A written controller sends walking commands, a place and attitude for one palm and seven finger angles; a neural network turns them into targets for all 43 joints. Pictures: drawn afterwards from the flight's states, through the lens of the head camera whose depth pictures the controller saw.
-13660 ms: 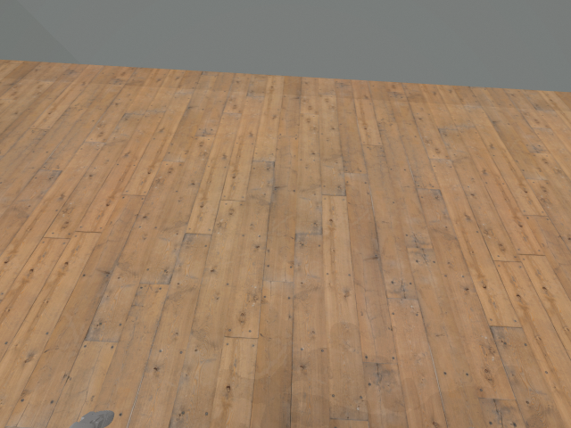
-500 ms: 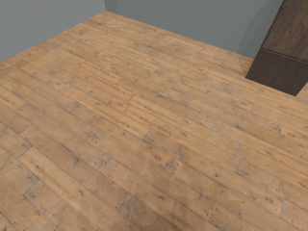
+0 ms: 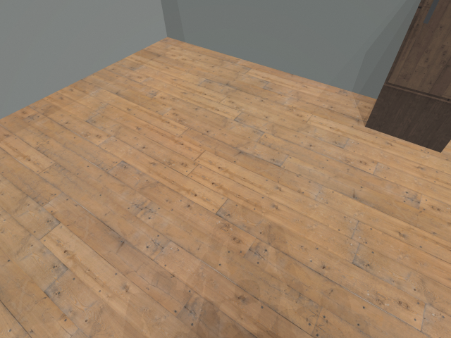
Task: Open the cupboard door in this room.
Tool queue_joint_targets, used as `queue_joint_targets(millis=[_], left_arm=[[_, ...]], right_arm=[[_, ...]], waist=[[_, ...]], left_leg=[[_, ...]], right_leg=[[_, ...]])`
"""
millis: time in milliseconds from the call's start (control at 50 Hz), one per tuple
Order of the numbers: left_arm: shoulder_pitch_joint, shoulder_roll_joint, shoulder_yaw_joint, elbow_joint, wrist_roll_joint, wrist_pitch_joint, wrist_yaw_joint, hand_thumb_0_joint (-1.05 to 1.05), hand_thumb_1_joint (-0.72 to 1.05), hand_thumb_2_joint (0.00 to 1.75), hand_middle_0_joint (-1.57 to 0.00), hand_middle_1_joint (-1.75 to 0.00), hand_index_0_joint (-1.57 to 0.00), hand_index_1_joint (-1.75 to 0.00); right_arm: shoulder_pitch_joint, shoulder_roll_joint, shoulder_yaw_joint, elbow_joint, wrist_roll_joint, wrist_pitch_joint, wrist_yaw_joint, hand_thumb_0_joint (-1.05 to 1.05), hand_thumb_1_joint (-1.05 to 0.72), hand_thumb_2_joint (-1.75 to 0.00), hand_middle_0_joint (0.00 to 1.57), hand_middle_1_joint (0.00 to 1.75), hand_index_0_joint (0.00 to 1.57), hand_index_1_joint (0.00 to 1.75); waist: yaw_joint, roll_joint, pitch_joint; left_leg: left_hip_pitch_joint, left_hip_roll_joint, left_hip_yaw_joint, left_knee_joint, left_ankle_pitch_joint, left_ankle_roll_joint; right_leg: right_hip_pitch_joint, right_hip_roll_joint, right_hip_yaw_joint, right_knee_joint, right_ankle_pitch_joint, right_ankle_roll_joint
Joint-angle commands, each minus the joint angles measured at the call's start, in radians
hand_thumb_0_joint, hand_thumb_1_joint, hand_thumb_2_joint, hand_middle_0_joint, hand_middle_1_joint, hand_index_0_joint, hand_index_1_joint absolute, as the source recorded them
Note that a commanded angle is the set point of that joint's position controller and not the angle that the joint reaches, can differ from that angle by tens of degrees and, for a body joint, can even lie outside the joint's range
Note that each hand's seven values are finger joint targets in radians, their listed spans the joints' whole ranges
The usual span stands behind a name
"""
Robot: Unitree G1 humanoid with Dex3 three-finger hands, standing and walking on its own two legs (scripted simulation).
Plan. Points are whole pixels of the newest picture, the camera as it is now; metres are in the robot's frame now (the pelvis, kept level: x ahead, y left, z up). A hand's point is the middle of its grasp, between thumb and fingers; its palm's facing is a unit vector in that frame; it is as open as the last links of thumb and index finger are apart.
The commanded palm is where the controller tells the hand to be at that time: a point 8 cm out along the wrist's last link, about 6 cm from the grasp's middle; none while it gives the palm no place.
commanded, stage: turn or walk to find it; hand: left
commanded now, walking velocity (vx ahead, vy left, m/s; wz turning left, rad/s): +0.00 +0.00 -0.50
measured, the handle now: (433, 7) +1.56 -0.90 +0.02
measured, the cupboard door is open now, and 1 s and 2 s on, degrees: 0 0 0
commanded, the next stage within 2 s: stand and wait in 0.46 s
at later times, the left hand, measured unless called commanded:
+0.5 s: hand out of the picture +0.07 +0.18 -0.16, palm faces -0.17 -0.95 -0.28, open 7.4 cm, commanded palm none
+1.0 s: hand out of the picture +0.09 +0.22 -0.17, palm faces -0.23 -0.96 -0.18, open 7.4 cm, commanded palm none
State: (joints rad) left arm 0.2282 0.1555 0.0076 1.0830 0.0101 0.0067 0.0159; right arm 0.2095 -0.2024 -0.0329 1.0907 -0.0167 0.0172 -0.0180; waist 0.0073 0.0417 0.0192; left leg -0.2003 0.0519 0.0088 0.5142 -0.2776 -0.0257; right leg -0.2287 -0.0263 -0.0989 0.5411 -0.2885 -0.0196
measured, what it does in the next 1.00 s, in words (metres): steps on the spot: left foot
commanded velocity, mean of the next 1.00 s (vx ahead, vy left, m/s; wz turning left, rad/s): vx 0.00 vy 0.00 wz -0.11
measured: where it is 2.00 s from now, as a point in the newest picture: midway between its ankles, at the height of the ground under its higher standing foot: outside the picture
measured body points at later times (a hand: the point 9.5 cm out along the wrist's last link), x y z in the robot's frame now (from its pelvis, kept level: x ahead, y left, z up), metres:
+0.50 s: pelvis -0.02 -0.01 +0.00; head +0.03 -0.05 +0.44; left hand +0.08 +0.23 -0.14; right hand +0.00 -0.27 -0.16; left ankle -0.02 +0.14 -0.66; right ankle -0.02 -0.09 -0.73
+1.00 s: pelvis +0.00 +0.05 +0.01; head +0.02 +0.07 +0.46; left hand +0.10 +0.27 -0.16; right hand -0.02 -0.18 -0.13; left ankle +0.01 +0.14 -0.73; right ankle -0.06 -0.08 -0.71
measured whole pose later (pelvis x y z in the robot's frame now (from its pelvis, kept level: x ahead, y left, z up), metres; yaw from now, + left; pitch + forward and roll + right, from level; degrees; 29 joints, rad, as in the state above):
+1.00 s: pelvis +0.00 +0.05 +0.01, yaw -15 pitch +0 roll -1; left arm 0.20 0.22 0.01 1.08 0.00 0.03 0.01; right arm 0.23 -0.15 0.00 1.09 -0.01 -0.01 -0.03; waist 0.01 -0.05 0.02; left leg -0.17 -0.03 0.00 0.42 -0.25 0.05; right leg -0.26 -0.04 -0.02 0.65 -0.41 0.04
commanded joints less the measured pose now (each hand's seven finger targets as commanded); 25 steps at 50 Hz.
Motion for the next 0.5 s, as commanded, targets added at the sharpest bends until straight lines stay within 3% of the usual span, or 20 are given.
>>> queue_joint_targets(millis=[0, 40, 100, 140, 180, 220, 240, 260, 280, 300, 320, 340, 360, 380, 420, 480], left_arm=[[-0.01, 0.167, 0.053, -0.049, 0.001, 0.006, 0.003, 0.0, 0.9, 0.9, -0.2, -0.3, -0.2, -0.3], [-0.012, 0.179, 0.065, -0.06, 0.0, 0.014, -0.001, 0.0, 0.9, 0.9, -0.2, -0.3, -0.2, -0.3], [-0.01, 0.175, 0.076, -0.08, 0.002, 0.021, -0.007, 0.0, 0.9, 0.9, -0.2, -0.3, -0.2, -0.3], [-0.012, 0.164, 0.079, -0.098, 0.004, 0.025, -0.011, 0.0, 0.9, 0.9, -0.2, -0.3, -0.2, -0.3], [-0.007, 0.146, 0.08, -0.113, 0.006, 0.029, -0.017, 0.0, 0.9, 0.9, -0.2, -0.3, -0.2, -0.3], [0.005, 0.124, 0.081, -0.126, 0.009, 0.035, -0.022, 0.0, 0.9, 0.9, -0.2, -0.3, -0.2, -0.3], [0.002, 0.12, 0.081, -0.136, 0.011, 0.039, -0.025, 0.0, 0.9, 0.9, -0.2, -0.3, -0.2, -0.3], [0.003, 0.114, 0.083, -0.146, 0.012, 0.037, -0.027, 0.0, 0.9, 0.9, -0.2, -0.3, -0.2, -0.3], [0.023, 0.115, 0.085, -0.142, 0.012, 0.031, -0.029, 0.0, 0.9, 0.9, -0.2, -0.3, -0.2, -0.3], [0.087, 0.126, 0.088, -0.127, 0.012, 0.02, -0.029, 0.0, 0.9, 0.9, -0.2, -0.3, -0.2, -0.3], [0.137, 0.209, 0.099, -0.114, 0.021, 0.005, -0.021, 0.0, 0.9, 0.9, -0.2, -0.3, -0.2, -0.3], [0.161, 0.281, 0.105, -0.104, 0.013, 0.002, -0.008, 0.0, 0.9, 0.9, -0.2, -0.3, -0.2, -0.3], [0.159, 0.266, 0.104, -0.115, 0.006, 0.001, 0.002, 0.0, 0.9, 0.9, -0.2, -0.3, -0.2, -0.3], [0.091, 0.251, 0.102, -0.13, 0.008, 0.006, 0.004, 0.0, 0.9, 0.9, -0.2, -0.3, -0.2, -0.3], [0.002, 0.226, 0.096, -0.164, 0.004, 0.006, 0.004, 0.0, 0.9, 0.9, -0.2, -0.3, -0.2, -0.3], [0.017, 0.22, 0.09, -0.164, 0.01, -0.005, 0.004, 0.0, 0.9, 0.9, -0.2, -0.3, -0.2, -0.3]], right_arm=[[0.057, -0.075, -0.018, -0.024, 0.001, -0.013, -0.015, 0.0, -0.9, -0.9, 0.2, 0.3, 0.2, 0.3], [0.052, -0.079, -0.022, -0.034, 0.0, -0.01, -0.019, 0.0, -0.9, -0.9, 0.2, 0.3, 0.2, 0.3], [0.044, -0.099, -0.033, -0.061, 0.0, -0.009, -0.023, 0.0, -0.9, -0.9, 0.2, 0.3, 0.2, 0.3], [0.041, -0.118, -0.042, -0.079, -0.002, -0.011, -0.024, 0.0, -0.9, -0.9, 0.2, 0.3, 0.2, 0.3], [0.026, -0.15, -0.054, -0.1, -0.002, -0.011, -0.026, 0.0, -0.9, -0.9, 0.2, 0.3, 0.2, 0.3], [-0.002, -0.168, -0.066, -0.116, -0.001, -0.015, -0.024, 0.0, -0.9, -0.9, 0.2, 0.3, 0.2, 0.3], [-0.006, -0.172, -0.069, -0.124, -0.004, -0.016, -0.023, 0.0, -0.9, -0.9, 0.2, 0.3, 0.2, 0.3], [-0.017, -0.173, -0.07, -0.128, -0.008, -0.016, -0.022, 0.0, -0.9, -0.9, 0.2, 0.3, 0.2, 0.3], [-0.025, -0.172, -0.07, -0.129, -0.011, -0.014, -0.021, 0.0, -0.9, -0.9, 0.2, 0.3, 0.2, 0.3], [-0.042, -0.173, -0.072, -0.137, -0.009, -0.011, -0.019, 0.0, -0.9, -0.9, 0.2, 0.3, 0.2, 0.3], [-0.033, -0.131, -0.069, -0.157, 0.0, -0.006, -0.017, 0.0, -0.9, -0.9, 0.2, 0.3, 0.2, 0.3], [-0.074, -0.074, -0.053, -0.201, 0.007, 0.001, -0.012, 0.0, -0.9, -0.9, 0.2, 0.3, 0.2, 0.3], [-0.089, -0.099, -0.051, -0.198, 0.006, 0.014, -0.018, 0.0, -0.9, -0.9, 0.2, 0.3, 0.2, 0.3], [-0.09, -0.106, -0.056, -0.189, 0.006, 0.014, -0.017, 0.0, -0.9, -0.9, 0.2, 0.3, 0.2, 0.3], [-0.055, -0.111, -0.053, -0.165, 0.0, 0.011, -0.009, 0.0, -0.9, -0.9, 0.2, 0.3, 0.2, 0.3], [-0.054, -0.103, -0.046, -0.166, -0.002, 0.012, -0.006, 0.0, -0.9, -0.9, 0.2, 0.3, 0.2, 0.3]], waist=[[-0.011, -0.078, 0.056], [-0.01, -0.03, 0.047], [-0.005, -0.02, 0.027], [-0.004, 0.021, 0.011], [0.001, 0.11, 0.006], [0.012, 0.169, -0.012], [0.008, 0.178, -0.006], [0.014, 0.174, 0.003], [0.026, 0.139, 0.008], [0.057, 0.078, -0.015], [0.065, -0.177, -0.035], [0.074, -0.346, 0.004], [0.081, -0.32, -0.024], [0.049, -0.234, 0.006], [0.008, -0.123, -0.031], [0.015, -0.149, -0.092]], left_leg=[[0.026, 0.054, 0.014, -0.053, 0.072, 0.018], [0.006, 0.069, 0.019, -0.054, 0.05, 0.02], [-0.003, 0.103, 0.008, -0.069, 0.009, 0.035], [-0.009, 0.144, -0.023, -0.104, -0.019, 0.054], [-0.02, 0.218, -0.072, -0.155, -0.04, 0.09], [-0.033, 0.299, -0.093, -0.174, 0.06, 0.146], [-0.035, 0.32, -0.079, -0.169, 0.126, 0.167], [-0.042, 0.319, -0.05, -0.129, 0.204, 0.166], [-0.068, 0.295, -0.008, -0.058, 0.251, 0.141], [-0.085, 0.248, 0.054, 0.073, 0.252, 0.094], [-0.203, 0.12, 0.151, 0.328, 0.078, 0.011], [-0.371, 0.008, 0.106, 0.507, -0.331, -0.027], [-0.351, 0.022, -0.022, 0.602, -0.329, -0.015], [-0.385, 0.025, -0.051, 0.661, -0.262, -0.012], [-0.363, 0.039, -0.047, 0.658, -0.15, -0.023], [-0.338, 0.011, -0.033, 0.597, -0.115, -0.035]], right_leg=[[-0.098, -0.113, 0.202, -0.196, 0.053, -0.02], [-0.089, -0.103, 0.216, -0.166, 0.072, -0.025], [-0.105, -0.074, 0.209, -0.111, 0.09, -0.022], [-0.119, -0.039, 0.18, -0.042, 0.09, -0.011], [-0.138, 0.006, 0.12, 0.089, 0.081, 0.008], [-0.143, 0.019, 0.061, 0.276, -0.071, 0.025], [-0.155, 0.01, 0.045, 0.322, -0.155, 0.032], [-0.14, -0.003, 0.038, 0.29, -0.169, 0.032], [-0.081, -0.005, 0.03, 0.203, -0.121, 0.03], [-0.001, -0.012, 0.04, 0.046, 0.029, 0.024], [0.093, -0.156, 0.284, -0.127, 0.304, -0.027], [0.096, -0.343, 0.535, -0.216, 0.517, -0.135], [0.051, -0.338, 0.587, -0.263, 0.432, -0.166], [0.051, -0.31, 0.557, -0.25, 0.336, -0.182], [0.063, -0.243, 0.445, -0.216, 0.31, -0.159], [0.134, -0.198, 0.381, -0.184, 0.418, -0.143]])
